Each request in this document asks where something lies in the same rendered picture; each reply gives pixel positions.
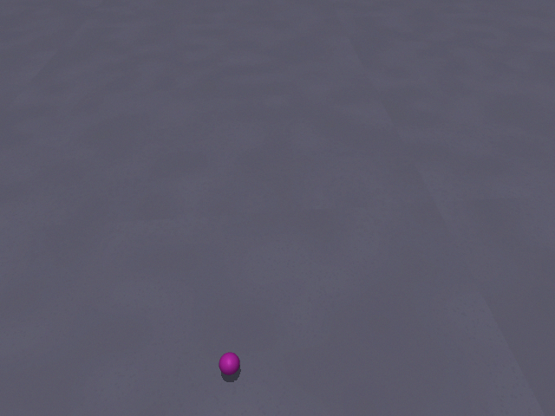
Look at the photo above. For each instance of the ball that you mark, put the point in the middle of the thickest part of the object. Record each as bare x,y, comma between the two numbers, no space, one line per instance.
229,363

